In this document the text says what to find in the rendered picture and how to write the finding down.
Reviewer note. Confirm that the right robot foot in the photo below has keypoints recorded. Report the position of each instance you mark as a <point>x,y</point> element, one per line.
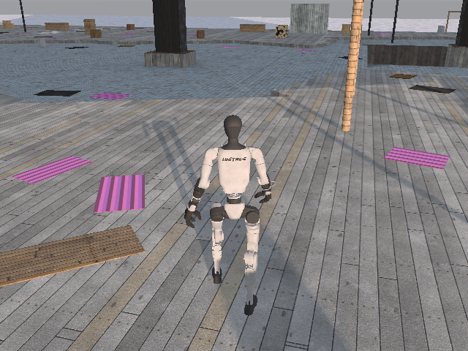
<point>248,310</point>

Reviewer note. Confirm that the left robot shin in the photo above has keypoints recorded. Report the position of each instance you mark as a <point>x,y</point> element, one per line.
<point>216,253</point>

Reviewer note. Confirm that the left robot hand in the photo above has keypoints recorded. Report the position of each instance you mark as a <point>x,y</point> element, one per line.
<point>188,217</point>

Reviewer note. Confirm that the robot right upper arm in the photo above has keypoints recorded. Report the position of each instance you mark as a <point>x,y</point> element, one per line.
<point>259,162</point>

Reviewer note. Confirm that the robot left upper arm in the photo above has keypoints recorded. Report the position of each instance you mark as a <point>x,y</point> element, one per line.
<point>206,167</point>

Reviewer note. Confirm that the robot left forearm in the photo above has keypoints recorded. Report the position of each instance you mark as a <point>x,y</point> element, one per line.
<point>196,196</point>

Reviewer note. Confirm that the right robot hand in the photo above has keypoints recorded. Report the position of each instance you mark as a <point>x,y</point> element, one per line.
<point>266,199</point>

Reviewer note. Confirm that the robot right forearm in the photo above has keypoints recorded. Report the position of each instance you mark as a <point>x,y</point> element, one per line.
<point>267,187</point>

